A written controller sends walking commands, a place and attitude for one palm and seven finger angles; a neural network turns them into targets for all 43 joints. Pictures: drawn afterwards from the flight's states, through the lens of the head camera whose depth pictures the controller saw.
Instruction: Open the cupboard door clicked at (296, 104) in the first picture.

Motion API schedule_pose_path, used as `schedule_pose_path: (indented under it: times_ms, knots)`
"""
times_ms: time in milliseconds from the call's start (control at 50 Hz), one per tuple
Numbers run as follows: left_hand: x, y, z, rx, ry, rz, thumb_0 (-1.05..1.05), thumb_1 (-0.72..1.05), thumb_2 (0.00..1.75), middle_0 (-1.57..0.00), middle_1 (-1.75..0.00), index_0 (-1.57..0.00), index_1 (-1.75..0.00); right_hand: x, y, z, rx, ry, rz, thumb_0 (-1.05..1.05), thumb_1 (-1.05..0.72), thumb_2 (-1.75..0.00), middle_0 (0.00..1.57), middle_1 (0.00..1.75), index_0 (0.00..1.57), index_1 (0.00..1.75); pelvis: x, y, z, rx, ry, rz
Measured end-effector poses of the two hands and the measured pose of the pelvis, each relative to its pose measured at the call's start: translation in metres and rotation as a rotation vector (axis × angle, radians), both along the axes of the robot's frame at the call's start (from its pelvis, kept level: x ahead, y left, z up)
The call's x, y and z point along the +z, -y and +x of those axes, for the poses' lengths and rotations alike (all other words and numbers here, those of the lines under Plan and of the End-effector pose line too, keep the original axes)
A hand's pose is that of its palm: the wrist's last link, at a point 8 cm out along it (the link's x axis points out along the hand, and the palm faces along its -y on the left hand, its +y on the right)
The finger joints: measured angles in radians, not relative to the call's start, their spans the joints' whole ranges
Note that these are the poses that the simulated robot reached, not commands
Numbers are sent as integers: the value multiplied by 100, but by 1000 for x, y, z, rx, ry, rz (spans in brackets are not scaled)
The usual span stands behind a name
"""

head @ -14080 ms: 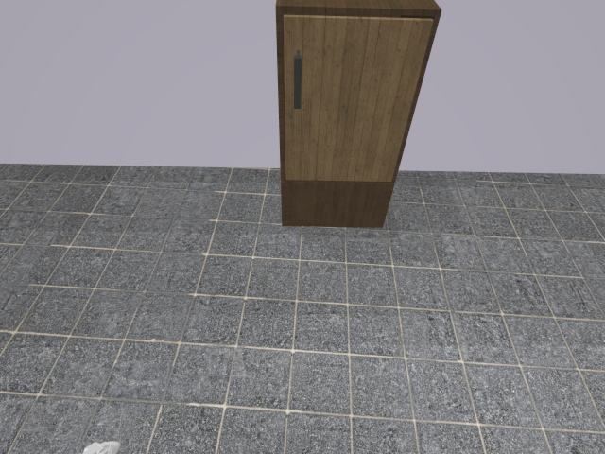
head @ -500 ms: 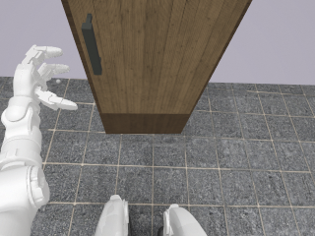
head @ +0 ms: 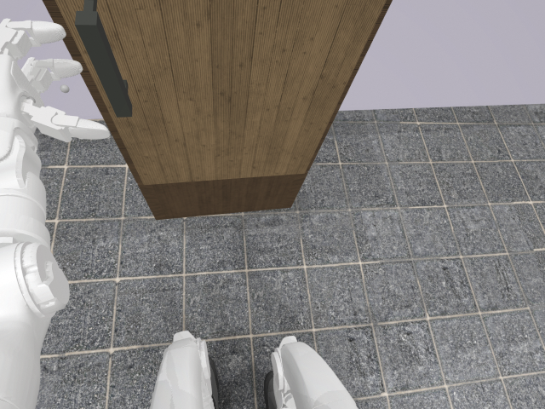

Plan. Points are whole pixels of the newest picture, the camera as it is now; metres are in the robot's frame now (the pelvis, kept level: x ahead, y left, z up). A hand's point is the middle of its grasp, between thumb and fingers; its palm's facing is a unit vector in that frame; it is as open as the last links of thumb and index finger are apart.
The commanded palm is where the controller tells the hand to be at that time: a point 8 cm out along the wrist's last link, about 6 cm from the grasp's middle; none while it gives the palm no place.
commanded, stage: move the hooked fingers beside the handle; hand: left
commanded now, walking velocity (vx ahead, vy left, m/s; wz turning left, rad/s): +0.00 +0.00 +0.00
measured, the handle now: (109, 60) +0.59 +0.18 +0.07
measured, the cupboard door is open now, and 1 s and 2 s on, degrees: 0 0 0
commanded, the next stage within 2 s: slide the fingers in behind the handle in 0.66 s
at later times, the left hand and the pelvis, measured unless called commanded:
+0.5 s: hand (64, 101) +0.52 +0.22 +0.07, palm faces +0.07 -1.00 -0.01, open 14.0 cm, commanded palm +0.51 +0.25 +0.06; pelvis +0.00 +0.00 +0.00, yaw +1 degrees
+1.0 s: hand (78, 96) +0.53 +0.21 +0.07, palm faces +0.05 -1.00 +0.00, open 14.0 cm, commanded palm +0.51 +0.24 +0.06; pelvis +0.00 -0.01 +0.00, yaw +1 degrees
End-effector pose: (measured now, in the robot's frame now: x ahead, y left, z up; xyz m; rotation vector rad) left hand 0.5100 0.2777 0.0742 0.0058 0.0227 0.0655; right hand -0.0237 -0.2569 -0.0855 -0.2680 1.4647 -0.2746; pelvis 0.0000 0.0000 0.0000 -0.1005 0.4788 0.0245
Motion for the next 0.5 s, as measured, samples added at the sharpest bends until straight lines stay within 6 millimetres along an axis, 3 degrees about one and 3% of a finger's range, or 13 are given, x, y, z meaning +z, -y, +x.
schedule_pose_path:
  times_ms: [220, 380, 500]
  knots:
    - [-1, -6, -18, 7, 4, 4, -2, -50, 30, -30, -120, -30, -120, 2, 1, 18, 24, 19, 13, 0, -90, -90, 21, 30, 21, 30, 6, 0, 4, 12, 20, 3]
    - [1, -2, -20, -1, 10, -2, -2, -50, 30, -30, -120, -30, -120, 3, 10, 44, 66, 86, -12, 0, -90, -90, 21, 30, 21, 30, 5, 2, 3, 22, 26, 0]
    - [-3, 1, -17, 3, 6, -1, -2, -50, 30, -30, -120, -30, -120, 0, 13, 49, 80, 105, -22, 0, -90, -90, 21, 30, 21, 30, 1, 3, 0, 22, 21, -1]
